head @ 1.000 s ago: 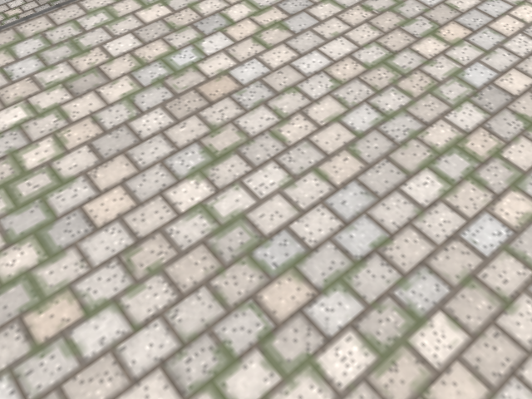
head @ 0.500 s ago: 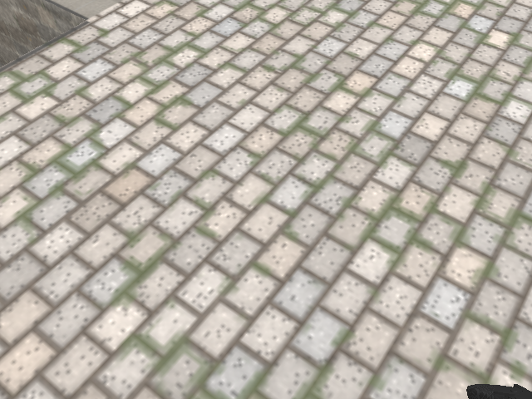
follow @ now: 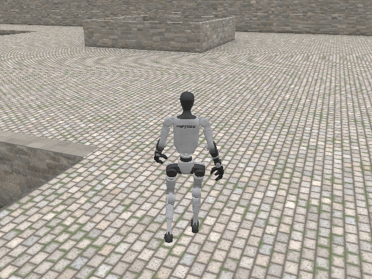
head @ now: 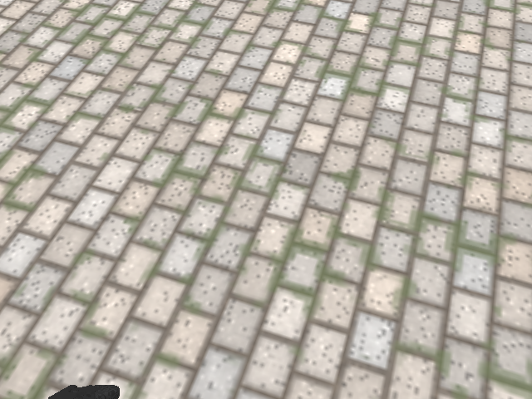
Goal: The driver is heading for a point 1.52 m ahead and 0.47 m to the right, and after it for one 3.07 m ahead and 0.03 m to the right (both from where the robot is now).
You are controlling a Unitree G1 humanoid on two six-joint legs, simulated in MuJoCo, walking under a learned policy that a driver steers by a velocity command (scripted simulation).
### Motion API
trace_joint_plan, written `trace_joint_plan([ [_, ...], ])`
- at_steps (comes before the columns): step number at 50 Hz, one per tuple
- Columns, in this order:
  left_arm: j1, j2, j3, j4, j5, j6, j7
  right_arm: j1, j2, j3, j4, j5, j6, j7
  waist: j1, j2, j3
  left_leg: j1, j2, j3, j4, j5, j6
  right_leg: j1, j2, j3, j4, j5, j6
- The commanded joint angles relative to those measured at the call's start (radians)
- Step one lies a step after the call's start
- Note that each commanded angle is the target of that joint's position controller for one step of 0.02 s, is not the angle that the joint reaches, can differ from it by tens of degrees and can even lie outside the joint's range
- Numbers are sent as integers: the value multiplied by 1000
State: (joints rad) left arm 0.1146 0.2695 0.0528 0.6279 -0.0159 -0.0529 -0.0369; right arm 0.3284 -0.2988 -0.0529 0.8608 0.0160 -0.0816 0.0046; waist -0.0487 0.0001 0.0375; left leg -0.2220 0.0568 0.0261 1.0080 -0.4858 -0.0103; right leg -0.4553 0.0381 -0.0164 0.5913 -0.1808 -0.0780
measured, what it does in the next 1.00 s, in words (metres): walks ahead, turning right: left foot, then right foot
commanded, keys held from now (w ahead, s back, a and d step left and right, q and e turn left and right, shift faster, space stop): w+e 0.40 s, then e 0.52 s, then no key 0.08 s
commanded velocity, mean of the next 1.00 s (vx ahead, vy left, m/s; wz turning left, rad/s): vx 0.31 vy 0.00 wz -0.55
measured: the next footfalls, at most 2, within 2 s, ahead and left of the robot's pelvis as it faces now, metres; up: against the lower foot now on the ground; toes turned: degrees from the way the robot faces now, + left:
left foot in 0.42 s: +0.41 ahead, +0.10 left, +0.00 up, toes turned -15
right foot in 0.88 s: +0.40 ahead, -0.17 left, +0.00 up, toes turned -32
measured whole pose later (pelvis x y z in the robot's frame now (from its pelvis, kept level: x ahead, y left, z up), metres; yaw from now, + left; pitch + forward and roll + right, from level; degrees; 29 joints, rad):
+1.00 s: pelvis +0.37 -0.04 +0.01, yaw -33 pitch +2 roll +1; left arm 0.14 0.30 0.07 0.56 0.00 0.02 -0.01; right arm 0.10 -0.33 -0.07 0.78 0.00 -0.01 0.00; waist -0.01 0.03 0.08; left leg -0.46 0.04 0.03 1.11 -0.52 -0.05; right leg -0.39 0.03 0.02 0.52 -0.17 -0.05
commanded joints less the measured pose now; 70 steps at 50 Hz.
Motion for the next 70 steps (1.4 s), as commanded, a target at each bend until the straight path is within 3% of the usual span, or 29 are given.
trace_joint_plan([
  [1, 204, 160, 53, -10, 1, -14, 6, -97, -127, -17, -133, 7, -60, 2, 110, -47, -150, -573, 41, -94, 238, 115, 32, 569, -289, 511, -303, 6, -216],
  [2, 154, 135, 45, -20, 6, -13, 5, -104, -126, -22, -132, -17, -58, -4, 75, -26, -105, -512, 62, -94, 162, 162, 23, 451, -255, 438, -324, 112, -202],
  [7, 149, 148, 50, -10, 5, -23, 29, -140, -81, -17, -161, -33, -20, -6, 30, -52, -58, -430, 53, -82, -38, 286, -39, 259, -200, 321, -397, 258, -218],
  [14, 266, 182, 62, 47, -12, -9, 51, -383, -57, -1, -229, -13, -34, 17, 116, -75, -17, -296, -36, -88, -440, 582, -42, 220, -159, 307, -350, 110, -142],
  [19, 260, 168, 62, 55, -10, 12, 58, -305, -112, -29, -225, -10, -50, 21, 56, -120, -46, -144, -54, -90, -549, 427, 17, 315, -178, 416, -189, 129, -96],
  [20, 252, 138, 51, 48, -6, 13, 57, -210, -136, -44, -204, -17, -54, 14, 9, -111, -106, 11, -36, -90, -574, 423, 47, 287, -126, 389, -81, 177, -67],
  [21, 240, 84, 30, 23, 11, 12, 55, -71, -196, -61, -196, -39, -56, 4, -51, -22, -239, 257, 126, -228, -543, 479, 111, 172, -55, 313, 196, 86, -21],
  [22, 379, 26, 14, -2, -14, 6, 59, 0, -265, -78, -172, -54, -40, 5, 7, 308, -377, 578, 357, -642, -596, 467, 277, -174, 85, 183, 528, -386, 55],
  [23, 397, 126, 30, 19, -16, 5, 63, -14, -176, -58, -188, -31, -33, 10, 5, 261, -354, 556, 388, -744, -627, 454, 283, -278, 18, 220, 685, -447, 79],
  [24, 307, 183, 49, 15, -13, 15, 65, -63, -113, -41, -205, -28, -25, 6, -11, 158, -243, 441, 352, -571, -617, 590, 249, -297, -10, 212, 734, -380, 99],
  [25, 251, 187, 54, 5, -4, 28, 69, -115, -88, -30, -213, -35, -16, 5, 5, 80, -183, 324, 310, -418, -611, 762, 228, -265, -41, 173, 728, -332, 116],
  [28, 240, 128, 55, -10, -6, 63, 66, -187, -71, -25, -188, -37, -7, 5, 66, 123, -94, 82, 210, -188, -675, 879, 204, -148, -94, 109, 608, -261, 128],
  [32, 174, 79, 39, -50, -1, 84, 60, -211, -131, -47, -158, -30, 5, -12, 64, 121, -107, 76, 238, -86, -738, 905, 244, -136, -112, 74, 428, -126, 139],
  [42, 31, 119, 61, -125, 2, 99, 4, -219, -196, -67, -122, 23, 53, -12, 43, 112, -86, 152, 254, 59, -605, 713, 159, 49, -72, -28, -15, -18, 45],
  [43, 70, 131, 71, -115, 5, 97, 7, -216, -185, -65, -117, 29, 56, -13, 66, 93, -102, 132, 223, 93, -512, 724, 126, 139, -42, -43, -109, 51, 20],
  [44, 145, 196, 96, -100, 10, 95, 23, -158, -155, -58, -102, 16, 54, -9, 88, -2, -151, 46, 152, 141, -336, 661, 62, 315, -58, 27, -183, 296, -27],
  [45, 200, 328, 123, -113, 19, 93, 48, -150, -99, -36, -144, -39, 49, -4, 73, -271, -206, -267, 28, 192, -4, 135, -29, 561, -313, 382, -141, 776, -157],
  [46, 178, 310, 106, -135, 34, 78, 44, -164, -92, -25, -165, -45, 48, -2, 88, -287, -324, -420, -67, 4, 224, -225, -60, 589, -453, 595, -177, 725, -347],
  [47, 158, 242, 86, -132, 25, 63, 34, -209, -143, -39, -159, -17, 54, 1, 114, -150, -302, -439, -28, -75, 275, -178, -55, 542, -406, 497, -196, 656, -313],
  [48, 113, 203, 72, -122, 16, 53, 35, -220, -138, -39, -158, -2, 61, -3, 85, -113, -237, -446, -3, -78, 245, -105, -42, 482, -346, 396, -189, 569, -243],
  [49, 73, 180, 65, -119, 8, 52, 37, -218, -130, -38, -143, -11, 68, -13, 68, -59, -203, -436, 15, -82, 177, -45, -42, 425, -299, 347, -200, 477, -191],
  [53, -1, 170, 52, -114, 28, 59, 51, -171, -106, -32, -125, -14, 91, -22, 22, -118, -187, -260, -11, -48, 25, 64, -70, 259, -235, 257, -233, 444, -174],
  [60, 3, 148, 36, -58, 30, 66, 48, -200, -82, -17, -133, -13, 97, -14, 61, -146, -144, -96, -20, -37, -305, 135, -47, 192, -228, 299, -236, 110, -153],
  [63, 32, 84, 8, -19, 27, 61, 43, -145, -68, -9, -116, -40, 85, 0, 27, -88, -124, 98, 1, -57, -589, 370, 7, 104, -151, 268, -186, -58, -43],
  [64, 77, 67, 3, -7, 42, 56, 42, -140, -136, -17, -129, -54, 82, -3, 69, 48, -119, 120, 131, -188, -619, 491, 56, 66, -69, 195, -78, -161, 17],
  [65, 97, 56, 6, -13, 39, 54, 45, -200, -141, -16, -115, -52, 80, -2, 122, 204, -94, -55, 191, -249, -666, 315, 139, 149, -16, 103, -83, -178, 60],
  [66, 51, 91, 11, -2, 47, 57, 50, -266, -76, 1, -142, -50, 72, 1, 103, 177, -55, -139, 144, -233, -701, 152, 124, 234, -37, 110, -96, -100, 78],
  [67, 12, 100, 18, -2, 45, 61, 53, -259, -61, 6, -135, -52, 64, 1, 84, 165, -42, -150, 101, -193, -697, 81, 83, 255, -35, 113, -98, -53, 75],
  [70, 23, 90, 19, 22, 40, 74, 58, -204, -79, 8, -113, -39, 43, -4, 67, 113, -21, -131, 55, -135, -672, 98, 39, 259, -51, 142, -118, -7, 53],
])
